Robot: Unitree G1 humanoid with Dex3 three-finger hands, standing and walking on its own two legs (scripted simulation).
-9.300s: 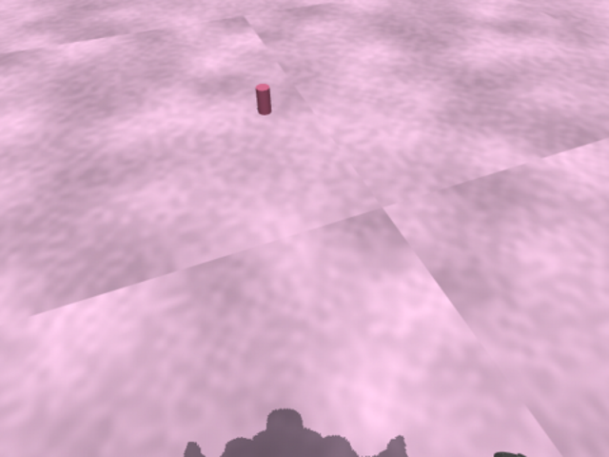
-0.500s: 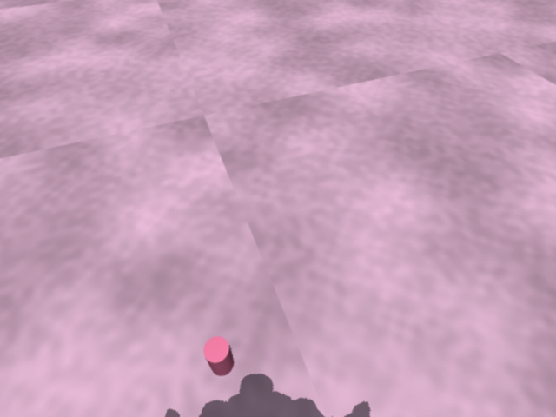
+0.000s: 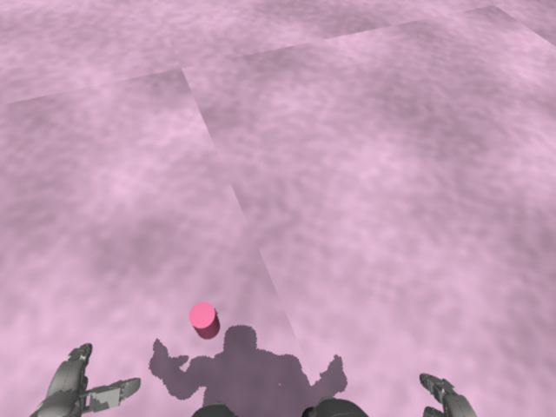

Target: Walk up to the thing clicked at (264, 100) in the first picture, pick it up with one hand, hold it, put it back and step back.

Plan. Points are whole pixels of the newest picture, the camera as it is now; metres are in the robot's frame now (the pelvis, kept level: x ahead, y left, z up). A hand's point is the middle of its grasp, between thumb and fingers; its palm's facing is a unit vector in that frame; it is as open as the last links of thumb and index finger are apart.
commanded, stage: go down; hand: left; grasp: from the side
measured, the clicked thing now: (205, 321) +0.41 +0.20 -0.68
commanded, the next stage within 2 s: none
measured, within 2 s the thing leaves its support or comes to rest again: neither
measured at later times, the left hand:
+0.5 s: hand (97, 408) +0.15 +0.30 -0.21, palm faces +0.15 -0.95 -0.28, open 17.3 cm
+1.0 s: hand (101, 355) +0.25 +0.35 -0.30, palm faces +0.18 -0.96 -0.22, open 17.4 cm
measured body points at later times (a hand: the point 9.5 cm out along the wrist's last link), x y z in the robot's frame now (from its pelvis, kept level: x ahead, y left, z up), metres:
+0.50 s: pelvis -0.02 +0.00 -0.09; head +0.09 +0.02 +0.35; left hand +0.14 +0.35 -0.19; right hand +0.17 -0.25 -0.17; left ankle +0.00 +0.12 -0.72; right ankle +0.01 -0.13 -0.72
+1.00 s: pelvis -0.06 -0.01 -0.25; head +0.12 +0.02 +0.16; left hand +0.24 +0.40 -0.29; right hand +0.09 -0.27 -0.37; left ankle +0.00 +0.12 -0.72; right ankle +0.01 -0.13 -0.72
